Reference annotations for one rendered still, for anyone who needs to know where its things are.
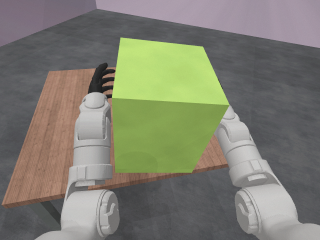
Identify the robot right upper arm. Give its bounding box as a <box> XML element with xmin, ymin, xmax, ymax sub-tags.
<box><xmin>234</xmin><ymin>183</ymin><xmax>320</xmax><ymax>240</ymax></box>

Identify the robot left upper arm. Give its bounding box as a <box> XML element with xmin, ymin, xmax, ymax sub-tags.
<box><xmin>35</xmin><ymin>189</ymin><xmax>120</xmax><ymax>240</ymax></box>

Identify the robot right forearm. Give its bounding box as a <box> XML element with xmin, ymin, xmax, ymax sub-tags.
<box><xmin>214</xmin><ymin>105</ymin><xmax>298</xmax><ymax>219</ymax></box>

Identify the robot left forearm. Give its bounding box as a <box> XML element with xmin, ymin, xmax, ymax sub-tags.
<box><xmin>60</xmin><ymin>92</ymin><xmax>113</xmax><ymax>228</ymax></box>

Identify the table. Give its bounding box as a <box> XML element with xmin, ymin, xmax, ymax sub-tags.
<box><xmin>1</xmin><ymin>67</ymin><xmax>229</xmax><ymax>231</ymax></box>

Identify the carton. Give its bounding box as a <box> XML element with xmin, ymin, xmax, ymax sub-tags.
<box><xmin>112</xmin><ymin>37</ymin><xmax>230</xmax><ymax>173</ymax></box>

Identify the left robot hand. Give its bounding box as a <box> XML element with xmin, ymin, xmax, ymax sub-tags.
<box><xmin>88</xmin><ymin>62</ymin><xmax>116</xmax><ymax>99</ymax></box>

